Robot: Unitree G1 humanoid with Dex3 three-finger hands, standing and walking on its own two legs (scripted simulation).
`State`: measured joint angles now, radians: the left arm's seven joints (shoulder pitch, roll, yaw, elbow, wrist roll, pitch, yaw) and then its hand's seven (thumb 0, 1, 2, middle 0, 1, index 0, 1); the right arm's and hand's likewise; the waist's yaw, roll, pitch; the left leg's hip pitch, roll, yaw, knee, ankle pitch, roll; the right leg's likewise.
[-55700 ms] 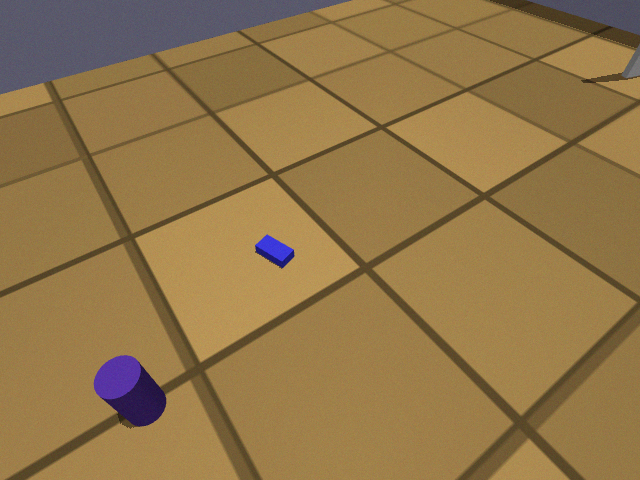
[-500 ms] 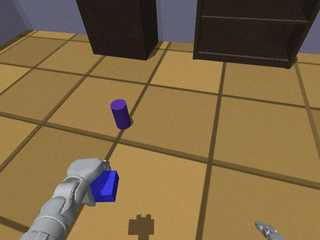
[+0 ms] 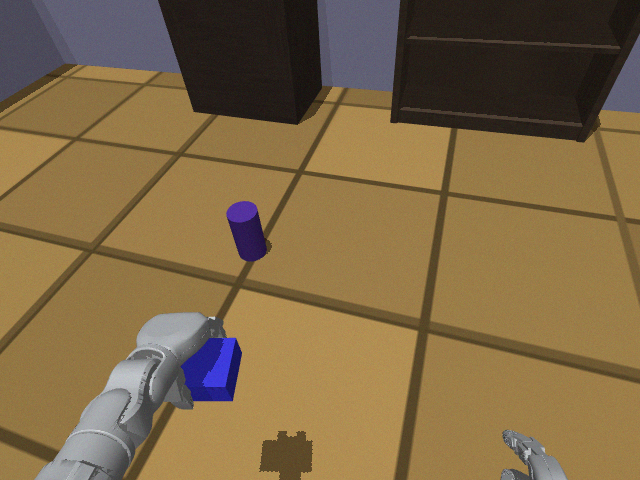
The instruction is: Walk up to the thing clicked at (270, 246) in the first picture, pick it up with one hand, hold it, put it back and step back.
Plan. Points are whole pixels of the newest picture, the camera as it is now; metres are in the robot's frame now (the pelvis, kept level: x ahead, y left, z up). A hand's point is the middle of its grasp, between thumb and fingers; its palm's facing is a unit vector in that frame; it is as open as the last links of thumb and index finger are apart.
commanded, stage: hold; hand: left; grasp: from above
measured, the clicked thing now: (185, 369) +0.30 +0.23 -0.06
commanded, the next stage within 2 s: crouch in 0.38 s
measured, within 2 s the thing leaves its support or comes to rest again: neither
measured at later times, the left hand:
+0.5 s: hand (185, 361) +0.30 +0.22 -0.04, palm faces -0.48 -0.05 -0.87, open 10.1 cm
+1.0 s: hand (199, 386) +0.31 +0.24 -0.16, palm faces -0.45 +0.04 -0.89, open 10.2 cm
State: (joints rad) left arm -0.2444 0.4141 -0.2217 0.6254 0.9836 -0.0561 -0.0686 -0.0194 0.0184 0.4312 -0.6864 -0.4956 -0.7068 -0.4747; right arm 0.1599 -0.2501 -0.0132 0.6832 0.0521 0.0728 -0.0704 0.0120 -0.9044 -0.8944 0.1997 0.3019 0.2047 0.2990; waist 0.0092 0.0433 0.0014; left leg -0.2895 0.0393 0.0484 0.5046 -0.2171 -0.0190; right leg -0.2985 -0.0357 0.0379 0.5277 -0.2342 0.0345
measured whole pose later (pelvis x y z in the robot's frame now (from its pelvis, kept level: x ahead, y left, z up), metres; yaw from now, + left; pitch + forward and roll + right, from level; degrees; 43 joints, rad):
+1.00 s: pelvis -0.01 +0.00 -0.06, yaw +2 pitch +15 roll -1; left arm -0.42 0.41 -0.16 1.00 1.18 -0.15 0.27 -0.02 0.01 0.44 -0.68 -0.50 -0.71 -0.48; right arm 0.18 -0.27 -0.07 0.69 -0.01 0.09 -0.01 0.01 -0.90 -0.89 0.20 0.30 0.21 0.30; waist -0.05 -0.01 -0.09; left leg -0.83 0.05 0.00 0.97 -0.40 -0.02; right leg -0.81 -0.03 0.01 0.96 -0.41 0.04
